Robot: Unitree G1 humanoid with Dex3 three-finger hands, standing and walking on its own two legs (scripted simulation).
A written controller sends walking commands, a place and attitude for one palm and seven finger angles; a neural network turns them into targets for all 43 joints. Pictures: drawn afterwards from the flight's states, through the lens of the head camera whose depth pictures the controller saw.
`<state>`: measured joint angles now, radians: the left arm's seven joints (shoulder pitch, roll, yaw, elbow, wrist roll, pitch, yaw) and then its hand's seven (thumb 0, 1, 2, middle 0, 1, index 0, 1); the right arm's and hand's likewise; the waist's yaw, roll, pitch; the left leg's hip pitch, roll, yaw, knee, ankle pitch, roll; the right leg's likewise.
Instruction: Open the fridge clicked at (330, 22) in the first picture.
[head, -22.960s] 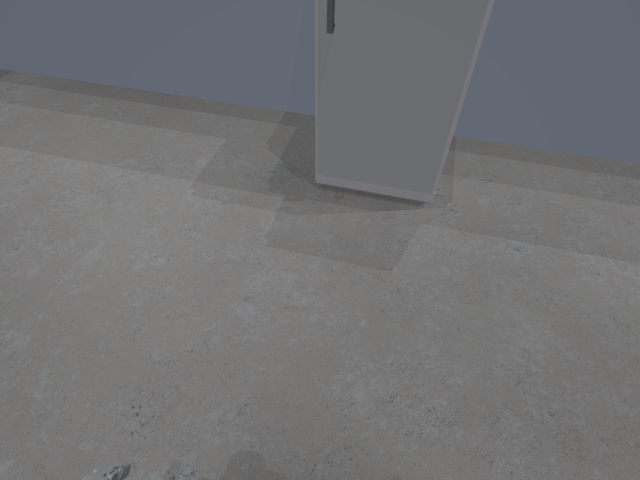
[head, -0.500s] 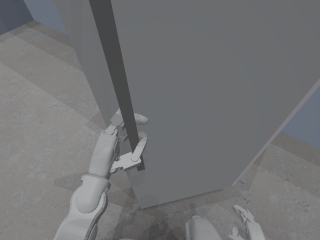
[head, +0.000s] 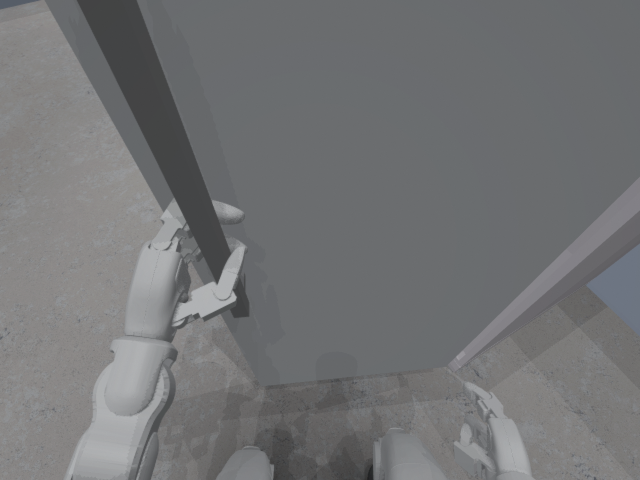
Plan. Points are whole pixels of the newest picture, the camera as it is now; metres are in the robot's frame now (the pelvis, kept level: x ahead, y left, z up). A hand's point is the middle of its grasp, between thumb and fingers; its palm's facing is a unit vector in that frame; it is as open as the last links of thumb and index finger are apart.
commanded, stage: walk backward, drawing the door open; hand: left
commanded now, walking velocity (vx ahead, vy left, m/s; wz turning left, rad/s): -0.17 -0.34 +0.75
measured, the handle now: (190, 168) +0.33 +0.13 +0.23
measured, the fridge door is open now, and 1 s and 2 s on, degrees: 66 71 71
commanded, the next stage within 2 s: stop walking and hold the door back in 0.04 s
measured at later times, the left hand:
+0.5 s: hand (257, 362) +0.21 +0.07 +0.13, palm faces +0.35 -0.92 -0.18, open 6.0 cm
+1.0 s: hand (248, 306) +0.26 +0.08 +0.14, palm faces +0.39 -0.89 -0.22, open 5.8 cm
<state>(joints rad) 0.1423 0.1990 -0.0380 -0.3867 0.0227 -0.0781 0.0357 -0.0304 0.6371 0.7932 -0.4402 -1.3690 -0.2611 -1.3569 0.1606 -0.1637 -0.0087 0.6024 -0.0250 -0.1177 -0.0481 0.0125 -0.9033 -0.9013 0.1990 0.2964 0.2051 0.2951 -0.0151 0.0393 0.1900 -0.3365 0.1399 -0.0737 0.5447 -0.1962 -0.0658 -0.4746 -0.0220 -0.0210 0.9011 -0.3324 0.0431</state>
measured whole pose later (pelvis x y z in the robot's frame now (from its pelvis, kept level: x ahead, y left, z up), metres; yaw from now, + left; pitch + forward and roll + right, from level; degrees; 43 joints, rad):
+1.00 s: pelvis -0.14 -0.19 +0.01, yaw +16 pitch -3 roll +4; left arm -0.74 0.32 0.23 0.87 -0.03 -0.15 0.04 0.01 0.68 0.82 -0.45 -1.40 -0.39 -1.40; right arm 0.25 -0.32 -0.03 0.78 0.03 -0.06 -0.10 0.01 -0.92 -0.90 0.20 0.30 0.21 0.29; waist -0.08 0.01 0.16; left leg -0.45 0.01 0.04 0.98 -0.37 -0.02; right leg -0.30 -0.08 -0.02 0.55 -0.19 -0.01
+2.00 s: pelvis -0.15 -0.16 -0.01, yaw +13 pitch +4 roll +1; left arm -0.73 0.31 0.17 0.93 -0.04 -0.32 0.00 0.00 -0.31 0.32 -0.41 -1.35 -0.35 -1.32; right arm 0.38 -0.29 -0.01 0.73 0.04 -0.12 -0.02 0.01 -0.91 -0.90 0.20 0.30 0.20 0.29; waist -0.08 -0.02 -0.02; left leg -0.44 0.04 0.08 0.62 -0.26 0.00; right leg -0.46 -0.02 -0.03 0.64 -0.25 -0.01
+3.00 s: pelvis -0.12 -0.13 -0.01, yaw +13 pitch +6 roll -1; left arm -0.48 0.37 0.26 0.64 -0.14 -0.26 -0.19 -0.01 -0.55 0.20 -0.25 -1.15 -0.25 -1.15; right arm 0.33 -0.25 0.02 0.64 0.04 -0.07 -0.04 0.01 -0.90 -0.90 0.20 0.30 0.21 0.30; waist -0.02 0.01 -0.07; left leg -0.45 0.02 0.05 0.68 -0.34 0.02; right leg -0.45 -0.02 -0.03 0.64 -0.30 0.02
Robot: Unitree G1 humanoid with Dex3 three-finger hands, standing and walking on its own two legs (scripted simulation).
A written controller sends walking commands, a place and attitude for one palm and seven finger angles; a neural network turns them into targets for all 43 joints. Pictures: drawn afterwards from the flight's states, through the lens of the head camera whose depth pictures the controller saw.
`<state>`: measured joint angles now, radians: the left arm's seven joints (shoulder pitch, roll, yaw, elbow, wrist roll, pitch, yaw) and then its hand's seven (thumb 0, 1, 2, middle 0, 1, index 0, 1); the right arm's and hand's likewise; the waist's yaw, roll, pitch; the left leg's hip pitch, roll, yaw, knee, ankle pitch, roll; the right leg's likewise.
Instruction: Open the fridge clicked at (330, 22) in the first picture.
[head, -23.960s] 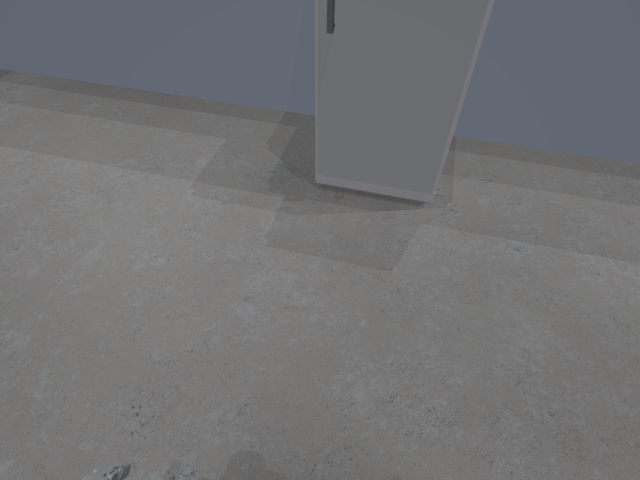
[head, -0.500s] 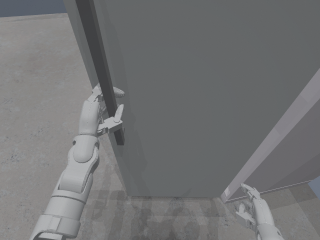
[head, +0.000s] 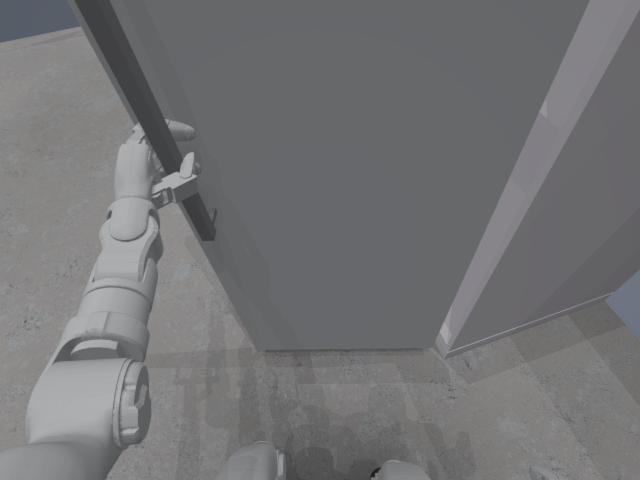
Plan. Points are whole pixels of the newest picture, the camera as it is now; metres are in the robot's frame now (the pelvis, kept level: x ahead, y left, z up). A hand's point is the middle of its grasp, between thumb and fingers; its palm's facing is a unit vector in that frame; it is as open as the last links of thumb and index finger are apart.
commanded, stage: stop walking and hold the door back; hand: left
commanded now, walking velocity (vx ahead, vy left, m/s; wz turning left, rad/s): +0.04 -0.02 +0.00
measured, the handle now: (148, 93) +0.50 +0.18 +0.22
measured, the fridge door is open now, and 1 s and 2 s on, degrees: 71 71 69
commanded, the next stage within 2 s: loosen the grip on the handle in 0.50 s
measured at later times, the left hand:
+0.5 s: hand (184, 182) +0.45 +0.16 +0.13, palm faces +0.02 -0.99 -0.16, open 5.8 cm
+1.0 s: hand (186, 183) +0.45 +0.16 +0.12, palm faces +0.03 -0.99 -0.14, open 12.5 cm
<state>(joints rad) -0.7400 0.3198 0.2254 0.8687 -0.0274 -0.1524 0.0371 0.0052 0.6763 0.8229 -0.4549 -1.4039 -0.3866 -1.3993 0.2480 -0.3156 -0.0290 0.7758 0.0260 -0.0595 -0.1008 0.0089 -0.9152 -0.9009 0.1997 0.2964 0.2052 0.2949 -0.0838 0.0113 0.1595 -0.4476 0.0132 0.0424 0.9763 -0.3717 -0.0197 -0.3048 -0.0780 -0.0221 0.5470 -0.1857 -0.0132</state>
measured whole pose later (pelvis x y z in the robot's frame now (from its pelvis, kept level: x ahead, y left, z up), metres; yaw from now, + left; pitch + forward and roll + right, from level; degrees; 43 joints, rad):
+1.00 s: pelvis +0.00 +0.03 -0.01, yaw -2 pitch +4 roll +1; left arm -0.73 0.31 0.17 0.93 -0.04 -0.32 0.00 0.00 -0.31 0.32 -0.41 -1.35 -0.35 -1.32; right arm 0.38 -0.29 -0.01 0.73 0.04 -0.12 -0.02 0.01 -0.91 -0.90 0.20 0.30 0.20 0.29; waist -0.08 -0.02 -0.02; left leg -0.44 0.04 0.08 0.62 -0.26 0.00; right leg -0.46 -0.02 -0.03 0.64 -0.25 -0.01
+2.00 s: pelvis +0.04 +0.05 -0.01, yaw -3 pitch +6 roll -1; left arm -0.48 0.37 0.26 0.64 -0.14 -0.26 -0.19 -0.01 -0.55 0.20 -0.25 -1.15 -0.25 -1.15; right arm 0.33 -0.25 0.02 0.64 0.04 -0.07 -0.04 0.01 -0.90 -0.90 0.20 0.30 0.21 0.30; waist -0.02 0.01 -0.07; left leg -0.45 0.02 0.05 0.68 -0.34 0.02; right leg -0.45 -0.02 -0.03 0.64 -0.30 0.02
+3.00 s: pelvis +0.03 +0.04 -0.01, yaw -1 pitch -1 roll +0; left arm 0.07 0.27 0.28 -0.05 -0.30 0.08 -0.18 -0.01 -0.55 0.20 -0.25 -1.15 -0.25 -1.15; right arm 0.24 -0.25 0.06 0.63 0.06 -0.22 -0.09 0.02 -0.90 -0.90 0.20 0.30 0.21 0.30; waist 0.06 0.04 -0.06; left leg -0.26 0.02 0.02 0.58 -0.30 0.00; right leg -0.26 -0.02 -0.05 0.56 -0.28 0.00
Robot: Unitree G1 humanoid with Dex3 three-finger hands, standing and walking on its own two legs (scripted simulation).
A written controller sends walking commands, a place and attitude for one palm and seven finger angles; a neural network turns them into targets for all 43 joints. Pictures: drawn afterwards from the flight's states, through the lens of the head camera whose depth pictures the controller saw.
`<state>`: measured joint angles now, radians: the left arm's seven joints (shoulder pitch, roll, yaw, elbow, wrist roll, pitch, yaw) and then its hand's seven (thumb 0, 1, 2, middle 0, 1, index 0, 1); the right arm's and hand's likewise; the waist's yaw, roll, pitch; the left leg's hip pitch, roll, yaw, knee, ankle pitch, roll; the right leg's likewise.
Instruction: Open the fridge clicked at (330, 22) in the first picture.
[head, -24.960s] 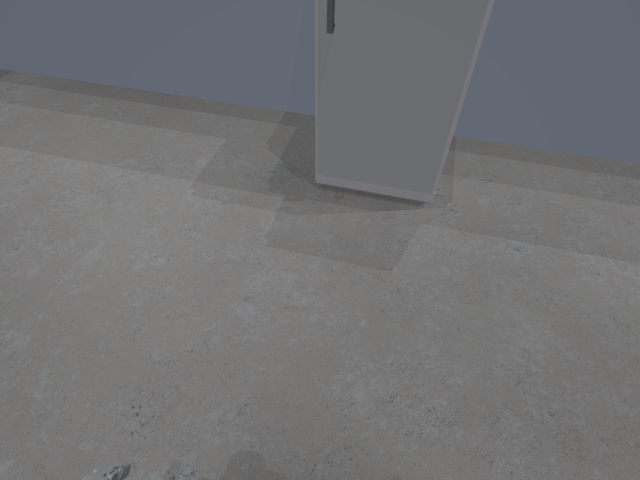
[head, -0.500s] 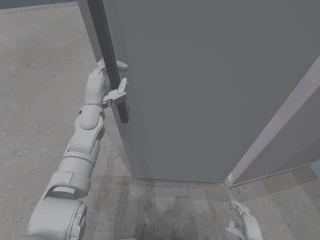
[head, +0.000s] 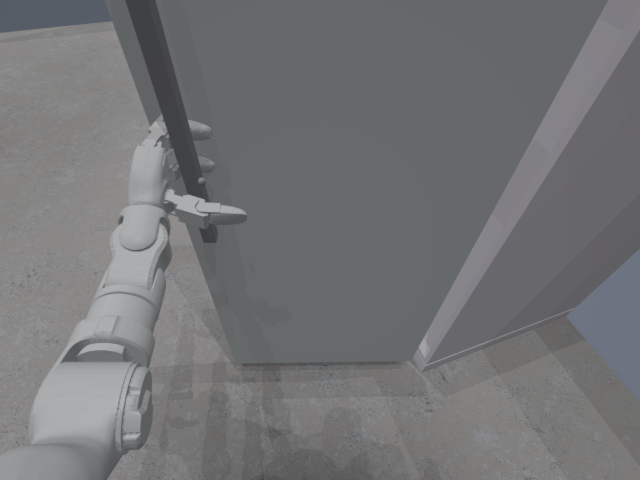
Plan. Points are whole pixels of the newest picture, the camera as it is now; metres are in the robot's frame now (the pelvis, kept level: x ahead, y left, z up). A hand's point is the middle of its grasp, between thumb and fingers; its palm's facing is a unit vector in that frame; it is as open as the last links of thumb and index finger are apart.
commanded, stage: loosen the grip on the handle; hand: left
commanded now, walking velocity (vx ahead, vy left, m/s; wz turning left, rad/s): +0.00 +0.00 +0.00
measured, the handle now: (173, 87) +0.50 +0.17 +0.24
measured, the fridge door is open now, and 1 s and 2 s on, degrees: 71 69 69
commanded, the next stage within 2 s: slip the hand off the handle in 0.18 s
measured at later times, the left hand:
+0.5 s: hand (169, 177) +0.46 +0.19 +0.13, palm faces +0.08 -0.99 -0.12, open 14.6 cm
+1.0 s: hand (134, 191) +0.44 +0.23 +0.13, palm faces +0.06 -0.99 -0.12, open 14.7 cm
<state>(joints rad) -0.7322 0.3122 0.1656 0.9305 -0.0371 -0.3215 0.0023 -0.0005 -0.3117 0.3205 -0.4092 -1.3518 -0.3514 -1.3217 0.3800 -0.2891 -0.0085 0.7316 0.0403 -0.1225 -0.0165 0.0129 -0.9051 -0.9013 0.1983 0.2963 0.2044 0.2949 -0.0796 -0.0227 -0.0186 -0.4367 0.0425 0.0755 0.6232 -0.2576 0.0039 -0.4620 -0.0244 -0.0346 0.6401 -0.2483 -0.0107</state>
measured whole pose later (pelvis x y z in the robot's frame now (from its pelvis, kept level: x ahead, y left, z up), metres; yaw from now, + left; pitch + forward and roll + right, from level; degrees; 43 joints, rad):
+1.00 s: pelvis +0.04 +0.02 +0.00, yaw +0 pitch +6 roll -1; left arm -0.48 0.37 0.26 0.64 -0.14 -0.26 -0.19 -0.01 -0.55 0.20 -0.25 -1.15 -0.25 -1.15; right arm 0.33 -0.25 0.02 0.64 0.04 -0.07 -0.04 0.01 -0.90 -0.90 0.20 0.30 0.21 0.30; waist -0.02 0.01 -0.07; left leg -0.45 0.02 0.05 0.68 -0.34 0.02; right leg -0.45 -0.02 -0.03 0.64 -0.30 0.02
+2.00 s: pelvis +0.04 +0.01 +0.01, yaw +1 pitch -1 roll +0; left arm 0.07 0.27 0.28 -0.05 -0.30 0.08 -0.18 -0.01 -0.55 0.20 -0.25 -1.15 -0.25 -1.15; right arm 0.24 -0.25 0.06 0.63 0.06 -0.22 -0.09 0.02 -0.90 -0.90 0.20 0.30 0.21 0.30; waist 0.06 0.04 -0.06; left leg -0.26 0.02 0.02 0.58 -0.30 0.00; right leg -0.26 -0.02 -0.05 0.56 -0.28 0.00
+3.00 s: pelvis +0.04 +0.02 +0.02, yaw +1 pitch -5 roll -1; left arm 0.42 0.35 0.36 -0.36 -0.07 -0.07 0.09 0.01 0.77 0.84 -0.21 -0.38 -0.21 -0.37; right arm 0.20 -0.22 0.03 0.66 -0.01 -0.13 -0.08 0.01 -0.90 -0.90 0.20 0.30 0.21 0.30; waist 0.09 0.05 0.02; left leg -0.08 0.00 0.03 0.42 -0.24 0.02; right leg -0.08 -0.03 -0.05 0.39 -0.21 0.02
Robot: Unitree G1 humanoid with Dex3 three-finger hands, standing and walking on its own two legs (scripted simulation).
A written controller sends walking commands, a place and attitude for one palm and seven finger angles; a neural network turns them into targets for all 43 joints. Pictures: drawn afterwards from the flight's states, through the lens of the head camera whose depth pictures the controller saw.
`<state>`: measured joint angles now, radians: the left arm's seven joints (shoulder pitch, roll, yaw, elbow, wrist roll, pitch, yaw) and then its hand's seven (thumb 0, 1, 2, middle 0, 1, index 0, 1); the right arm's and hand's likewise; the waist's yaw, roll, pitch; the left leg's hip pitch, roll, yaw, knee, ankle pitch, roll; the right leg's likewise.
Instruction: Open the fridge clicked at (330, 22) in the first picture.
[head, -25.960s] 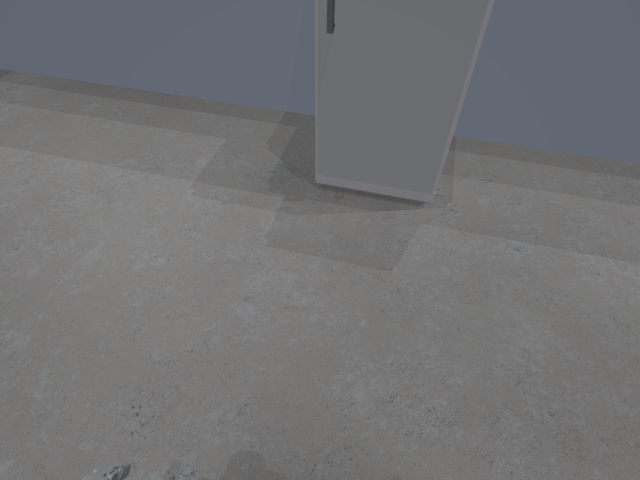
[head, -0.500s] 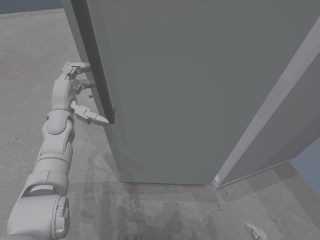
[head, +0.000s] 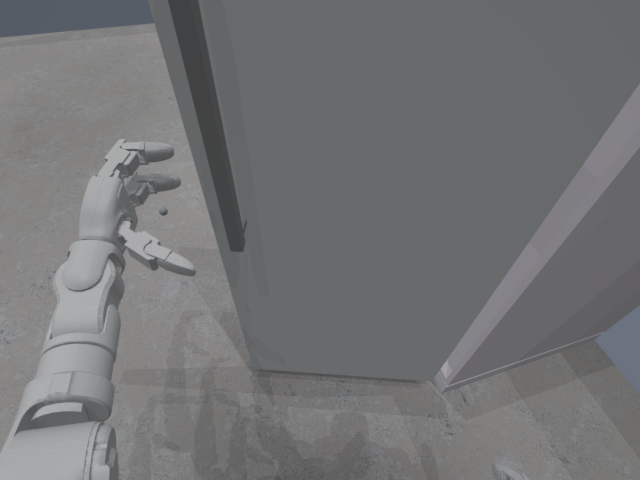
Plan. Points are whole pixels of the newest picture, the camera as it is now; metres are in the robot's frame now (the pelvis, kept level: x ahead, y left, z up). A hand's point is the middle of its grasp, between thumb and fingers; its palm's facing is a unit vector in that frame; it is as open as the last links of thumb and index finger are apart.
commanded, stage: slip the hand off the handle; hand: left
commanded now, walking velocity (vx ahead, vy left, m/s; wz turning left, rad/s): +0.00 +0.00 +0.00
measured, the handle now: (211, 96) +0.48 +0.15 +0.24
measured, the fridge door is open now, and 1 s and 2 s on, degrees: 69 69 69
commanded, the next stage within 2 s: draw the hand back to the body in 0.56 s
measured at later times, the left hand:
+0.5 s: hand (154, 282) +0.30 +0.19 +0.13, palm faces +0.09 -0.99 -0.13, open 14.7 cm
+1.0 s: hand (112, 305) +0.25 +0.21 +0.15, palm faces +0.18 -0.98 +0.00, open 14.7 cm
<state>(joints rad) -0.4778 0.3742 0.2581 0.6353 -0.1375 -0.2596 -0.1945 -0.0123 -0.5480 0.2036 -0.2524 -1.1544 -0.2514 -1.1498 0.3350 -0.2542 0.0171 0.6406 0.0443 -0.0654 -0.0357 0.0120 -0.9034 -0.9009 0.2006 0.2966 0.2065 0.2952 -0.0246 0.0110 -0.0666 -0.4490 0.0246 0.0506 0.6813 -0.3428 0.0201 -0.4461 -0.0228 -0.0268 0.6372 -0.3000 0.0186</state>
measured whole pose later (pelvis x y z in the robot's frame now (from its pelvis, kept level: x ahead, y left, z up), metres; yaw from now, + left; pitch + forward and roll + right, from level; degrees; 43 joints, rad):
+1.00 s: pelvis +0.00 -0.02 +0.01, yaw +1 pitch -1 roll +0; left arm 0.07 0.27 0.28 -0.05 -0.30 0.08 -0.18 -0.01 -0.55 0.20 -0.25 -1.15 -0.25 -1.15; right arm 0.24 -0.25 0.06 0.63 0.06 -0.22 -0.09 0.02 -0.90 -0.90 0.20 0.30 0.21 0.30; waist 0.06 0.04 -0.06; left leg -0.26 0.02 0.02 0.58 -0.30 0.00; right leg -0.26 -0.02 -0.05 0.56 -0.28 0.00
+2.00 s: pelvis +0.00 +0.00 +0.02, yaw +1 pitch -5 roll -1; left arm 0.42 0.35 0.36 -0.36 -0.07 -0.07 0.09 0.01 0.77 0.84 -0.21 -0.38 -0.21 -0.37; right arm 0.20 -0.22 0.03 0.66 -0.01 -0.13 -0.08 0.01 -0.90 -0.90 0.20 0.30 0.21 0.30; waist 0.09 0.05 0.02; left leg -0.08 0.00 0.03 0.42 -0.24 0.02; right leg -0.08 -0.03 -0.05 0.39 -0.21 0.02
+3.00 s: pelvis -0.07 +0.02 +0.00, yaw +1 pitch -1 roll -1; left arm 0.48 0.39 0.44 -0.48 0.00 -0.24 0.12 0.02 0.89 0.90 -0.21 -0.31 -0.21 -0.30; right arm 0.24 -0.22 0.01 0.55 0.00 -0.09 -0.08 0.01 -0.90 -0.90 0.20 0.30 0.21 0.30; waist 0.03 -0.01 0.03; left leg -0.40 0.00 0.05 0.65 -0.23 0.06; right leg -0.38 -0.05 -0.03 0.58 -0.18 0.04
